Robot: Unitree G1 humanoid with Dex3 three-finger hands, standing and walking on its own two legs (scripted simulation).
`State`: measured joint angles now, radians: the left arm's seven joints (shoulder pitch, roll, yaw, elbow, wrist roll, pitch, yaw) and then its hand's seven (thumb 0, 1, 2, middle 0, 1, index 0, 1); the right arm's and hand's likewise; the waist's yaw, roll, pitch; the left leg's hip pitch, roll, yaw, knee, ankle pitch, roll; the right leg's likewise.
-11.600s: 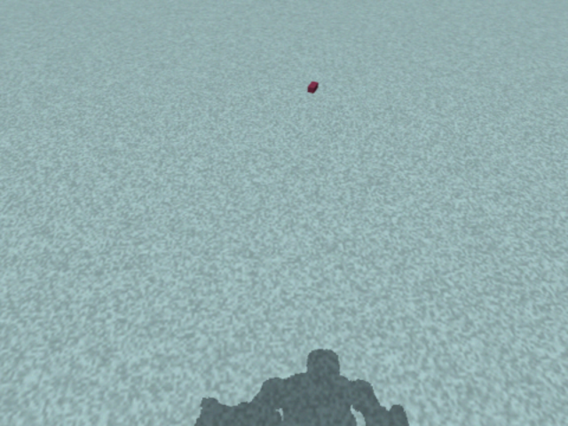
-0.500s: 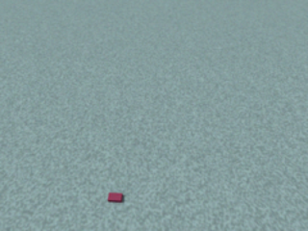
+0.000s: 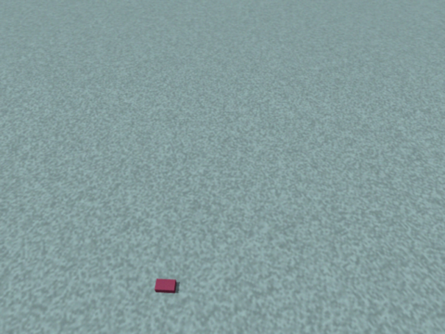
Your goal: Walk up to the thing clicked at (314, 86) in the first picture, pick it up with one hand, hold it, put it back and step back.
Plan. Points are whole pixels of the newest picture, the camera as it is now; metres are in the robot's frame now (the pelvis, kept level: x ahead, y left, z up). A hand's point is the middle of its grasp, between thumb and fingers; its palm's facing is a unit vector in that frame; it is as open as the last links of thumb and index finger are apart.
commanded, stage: rise first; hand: left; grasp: from above
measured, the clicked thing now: (165, 285) +0.43 +0.24 -0.76
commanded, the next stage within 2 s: none
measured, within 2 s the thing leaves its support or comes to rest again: neither
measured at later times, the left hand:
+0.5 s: hand out of the picture +0.14 +0.26 -0.21, palm faces -0.10 -0.91 -0.40, open 12.9 cm
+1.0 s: hand out of the picture +0.13 +0.28 -0.30, palm faces -0.30 -0.79 -0.54, open 13.2 cm
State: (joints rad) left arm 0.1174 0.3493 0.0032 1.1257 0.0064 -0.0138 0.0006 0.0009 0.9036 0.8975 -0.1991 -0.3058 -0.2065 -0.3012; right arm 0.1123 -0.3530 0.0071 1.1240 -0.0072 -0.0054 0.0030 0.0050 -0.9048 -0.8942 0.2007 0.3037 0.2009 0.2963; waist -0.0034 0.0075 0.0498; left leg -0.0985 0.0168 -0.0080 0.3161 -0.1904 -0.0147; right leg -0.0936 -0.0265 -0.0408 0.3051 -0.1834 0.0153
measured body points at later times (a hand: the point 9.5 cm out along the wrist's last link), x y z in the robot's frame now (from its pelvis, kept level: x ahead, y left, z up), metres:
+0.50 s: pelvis -0.02 +0.01 -0.06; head +0.06 +0.02 +0.38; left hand +0.14 +0.30 -0.19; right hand +0.10 -0.26 -0.17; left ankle -0.01 +0.13 -0.75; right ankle -0.01 -0.13 -0.75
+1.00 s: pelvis -0.04 +0.01 -0.15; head +0.10 +0.03 +0.28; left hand +0.14 +0.32 -0.26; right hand +0.16 -0.24 -0.24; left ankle -0.01 +0.13 -0.75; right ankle -0.01 -0.13 -0.75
